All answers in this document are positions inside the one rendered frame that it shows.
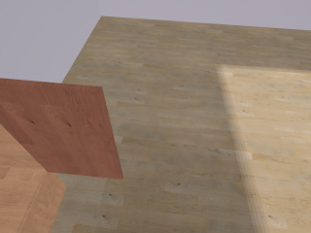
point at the cupboard door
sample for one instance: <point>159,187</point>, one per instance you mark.
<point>65,127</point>

